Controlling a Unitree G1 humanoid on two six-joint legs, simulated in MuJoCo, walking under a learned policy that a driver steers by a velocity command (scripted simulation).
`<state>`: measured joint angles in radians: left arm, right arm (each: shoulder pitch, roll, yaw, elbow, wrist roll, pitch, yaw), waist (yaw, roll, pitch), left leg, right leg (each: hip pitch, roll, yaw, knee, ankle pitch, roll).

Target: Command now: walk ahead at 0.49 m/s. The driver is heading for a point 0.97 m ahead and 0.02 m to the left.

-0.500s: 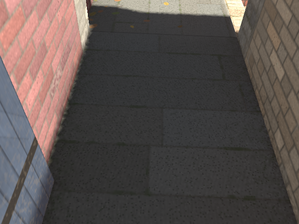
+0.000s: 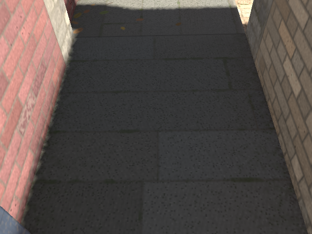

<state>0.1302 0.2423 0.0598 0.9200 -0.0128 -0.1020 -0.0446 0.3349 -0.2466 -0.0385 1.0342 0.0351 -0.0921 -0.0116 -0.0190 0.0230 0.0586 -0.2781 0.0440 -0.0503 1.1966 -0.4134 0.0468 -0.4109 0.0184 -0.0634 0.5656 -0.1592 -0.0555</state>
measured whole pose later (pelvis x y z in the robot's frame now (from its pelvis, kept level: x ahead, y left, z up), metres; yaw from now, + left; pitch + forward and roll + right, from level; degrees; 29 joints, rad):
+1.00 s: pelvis +0.58 +0.03 +0.01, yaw +0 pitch +2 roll +2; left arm 0.00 0.23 0.06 0.88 -0.02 -0.09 -0.04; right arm 0.40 -0.24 -0.07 1.04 0.02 -0.07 -0.01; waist -0.08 -0.03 0.02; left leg 0.10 -0.03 0.06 0.22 -0.36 0.01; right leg -0.57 -0.06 -0.02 0.50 0.01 -0.05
